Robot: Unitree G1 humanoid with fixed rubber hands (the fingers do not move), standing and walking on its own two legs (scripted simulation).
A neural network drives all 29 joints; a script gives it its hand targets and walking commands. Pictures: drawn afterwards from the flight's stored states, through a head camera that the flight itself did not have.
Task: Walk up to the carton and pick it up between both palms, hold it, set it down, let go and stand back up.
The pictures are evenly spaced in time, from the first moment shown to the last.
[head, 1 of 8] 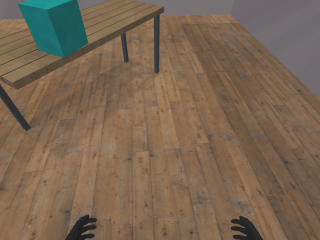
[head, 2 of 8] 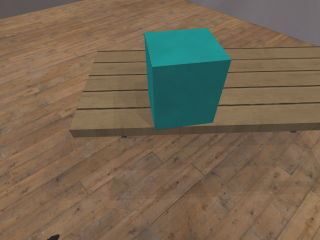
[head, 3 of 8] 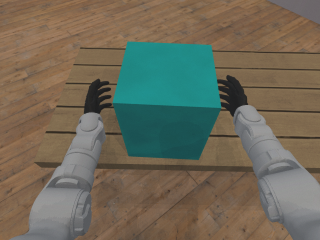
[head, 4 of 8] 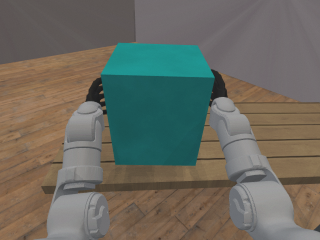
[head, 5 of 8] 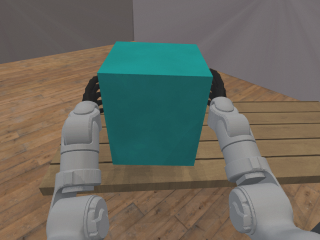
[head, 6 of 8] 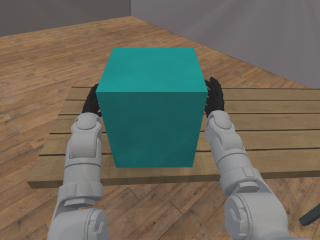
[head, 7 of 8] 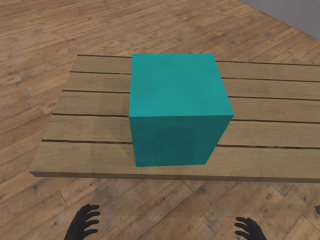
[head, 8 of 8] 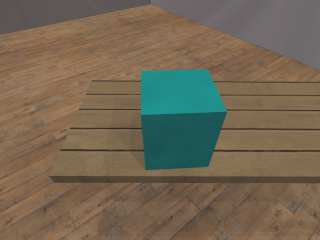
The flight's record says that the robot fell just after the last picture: no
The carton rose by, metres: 0.19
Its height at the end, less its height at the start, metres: +0.00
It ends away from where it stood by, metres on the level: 0.03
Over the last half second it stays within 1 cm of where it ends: yes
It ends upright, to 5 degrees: yes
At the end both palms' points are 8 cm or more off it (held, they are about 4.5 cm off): yes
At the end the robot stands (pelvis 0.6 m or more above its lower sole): yes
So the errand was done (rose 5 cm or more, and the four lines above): yes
